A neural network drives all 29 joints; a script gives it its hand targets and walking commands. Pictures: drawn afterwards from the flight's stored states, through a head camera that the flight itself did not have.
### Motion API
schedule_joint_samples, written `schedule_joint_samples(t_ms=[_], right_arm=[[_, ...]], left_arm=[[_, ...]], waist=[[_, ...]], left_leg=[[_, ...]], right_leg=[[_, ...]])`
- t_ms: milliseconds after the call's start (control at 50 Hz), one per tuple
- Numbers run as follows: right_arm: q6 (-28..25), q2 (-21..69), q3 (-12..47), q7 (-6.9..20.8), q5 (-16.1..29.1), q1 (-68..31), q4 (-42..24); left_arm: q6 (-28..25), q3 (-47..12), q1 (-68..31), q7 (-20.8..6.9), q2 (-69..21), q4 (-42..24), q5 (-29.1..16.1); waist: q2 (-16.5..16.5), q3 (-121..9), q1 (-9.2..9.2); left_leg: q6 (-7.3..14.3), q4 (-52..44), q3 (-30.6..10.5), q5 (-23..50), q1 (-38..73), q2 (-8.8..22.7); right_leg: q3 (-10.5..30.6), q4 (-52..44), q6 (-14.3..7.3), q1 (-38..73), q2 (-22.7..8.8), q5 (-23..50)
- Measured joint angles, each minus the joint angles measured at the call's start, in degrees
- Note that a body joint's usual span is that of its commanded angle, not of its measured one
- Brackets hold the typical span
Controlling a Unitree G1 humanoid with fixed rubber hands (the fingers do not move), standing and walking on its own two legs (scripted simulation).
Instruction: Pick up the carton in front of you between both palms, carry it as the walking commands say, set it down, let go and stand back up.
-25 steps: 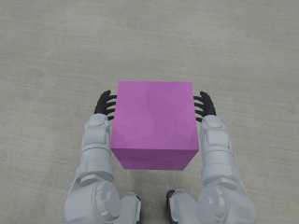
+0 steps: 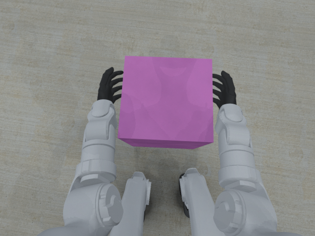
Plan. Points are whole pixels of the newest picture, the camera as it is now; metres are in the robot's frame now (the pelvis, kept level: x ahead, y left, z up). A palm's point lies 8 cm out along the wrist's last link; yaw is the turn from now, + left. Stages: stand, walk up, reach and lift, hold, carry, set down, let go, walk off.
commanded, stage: set down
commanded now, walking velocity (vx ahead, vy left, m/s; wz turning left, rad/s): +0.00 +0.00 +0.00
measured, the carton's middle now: (165, 110) +0.43 -0.01 -0.16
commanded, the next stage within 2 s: none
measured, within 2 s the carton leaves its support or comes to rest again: neither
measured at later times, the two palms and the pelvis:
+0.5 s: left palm (121, 105) +0.47 +0.14 -0.24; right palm (210, 109) +0.45 -0.16 -0.24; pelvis -0.04 +0.00 -0.13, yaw +1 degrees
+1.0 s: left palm (129, 108) +0.50 +0.13 -0.38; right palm (202, 112) +0.47 -0.17 -0.38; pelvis -0.04 +0.00 -0.22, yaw +1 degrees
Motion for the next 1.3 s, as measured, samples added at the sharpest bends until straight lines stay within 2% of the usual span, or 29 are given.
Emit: schedule_joint_samples(t_ms=[120, 340, 680, 880, 1000, 1300], right_arm=[[-1.2, -1.7, -0.2, -0.3, 0.6, -3.4, 2.8], [-1.1, -5.3, 1.1, -2.3, 4.5, -11.5, 5.3], [0.1, -9.8, -0.2, -3.4, 5.0, -24.7, 10.9], [-1.4, -13.8, 3.1, -4.7, 9.9, -29.2, 13.2], [-2.1, -14.3, 4.4, -5.3, 13.2, -28.6, 13.8], [-4.1, -15.0, 3.2, -3.7, 11.8, -28.8, 18.9]], left_arm=[[-1.3, -0.8, -3.1, 1.2, 1.5, 2.7, -0.9], [-1.3, -2.9, -11.7, 2.8, 5.7, 5.8, -4.6], [-0.3, -3.0, -26.3, 3.3, 11.2, 13.2, -4.6], [-1.6, -8.5, -32.0, 5.5, 14.5, 16.2, -9.3], [-2.2, -12.8, -31.1, 6.7, 15.9, 16.6, -12.6], [-4.1, -11.7, -32.5, 6.5, 15.6, 22.3, -11.2]], waist=[[-0.1, -1.5, -0.25], [-0.2, 2.5, -0.6], [-0.2, 12.1, -1.03], [-0.1, 20.9, -1.86], [-0.6, 22.7, -1.88], [0.0, 23.7, -2.12]], left_leg=[[-0.3, 6.4, 0.2, -1.5, -8.5, -0.7], [-1.3, 19.5, 0.5, -3.6, -21.6, -1.7], [-2.6, 33.7, 0.9, -4.6, -34.5, -3.0], [-2.8, 41.9, 1.3, -6.2, -38.5, -4.1], [-2.5, 45.9, 1.1, -8.7, -38.1, -3.8], [-1.5, 48.4, 2.1, -9.2, -38.3, -3.4]], right_leg=[[0.3, 6.4, 0.4, -8.6, 0.4, -1.4], [0.2, 19.4, 1.1, -21.8, 1.7, -3.1], [-0.1, 33.3, 2.1, -34.7, 3.1, -3.7], [-0.7, 41.5, 2.6, -38.4, 2.6, -5.7], [-1.8, 45.0, 2.3, -37.9, 2.2, -8.1], [-1.8, 47.5, 2.5, -37.7, 1.7, -9.0]])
